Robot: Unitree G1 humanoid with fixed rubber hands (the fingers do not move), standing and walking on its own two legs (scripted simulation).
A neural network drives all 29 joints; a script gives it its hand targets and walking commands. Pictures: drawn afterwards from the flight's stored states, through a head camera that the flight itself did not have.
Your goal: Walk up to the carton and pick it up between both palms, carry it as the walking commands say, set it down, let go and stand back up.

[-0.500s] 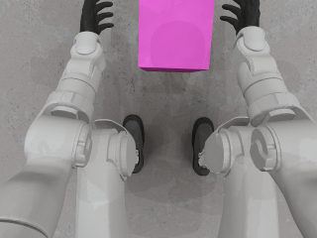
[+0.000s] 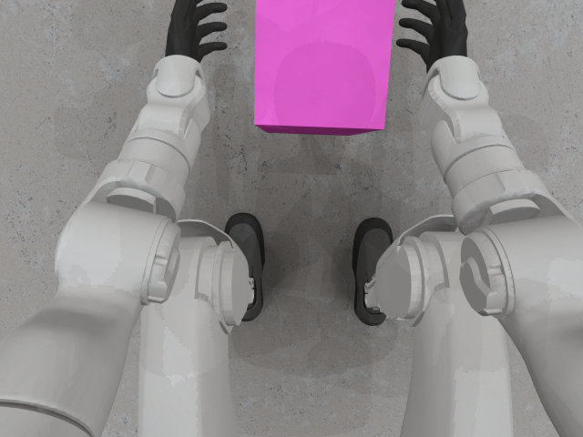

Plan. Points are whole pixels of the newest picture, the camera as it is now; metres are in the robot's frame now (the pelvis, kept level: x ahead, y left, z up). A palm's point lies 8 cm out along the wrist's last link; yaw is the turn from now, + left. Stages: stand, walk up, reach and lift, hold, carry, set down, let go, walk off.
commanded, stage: reach and lift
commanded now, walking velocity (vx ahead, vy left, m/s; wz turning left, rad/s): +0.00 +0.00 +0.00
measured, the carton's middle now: (315, 77) +0.50 +0.01 -0.28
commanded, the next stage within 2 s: none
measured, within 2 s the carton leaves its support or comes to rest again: leaves its support in 1.12 s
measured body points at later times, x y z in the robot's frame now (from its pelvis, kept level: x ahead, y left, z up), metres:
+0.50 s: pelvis +0.00 +0.00 +0.00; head +0.36 +0.02 +0.27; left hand +0.52 +0.14 -0.20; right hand +0.53 -0.11 -0.18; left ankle +0.14 +0.12 -0.36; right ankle +0.14 -0.12 -0.36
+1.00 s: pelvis +0.00 -0.01 -0.02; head +0.34 +0.01 +0.27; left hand +0.52 +0.13 -0.19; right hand +0.53 -0.11 -0.18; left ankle +0.14 +0.12 -0.36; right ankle +0.14 -0.12 -0.36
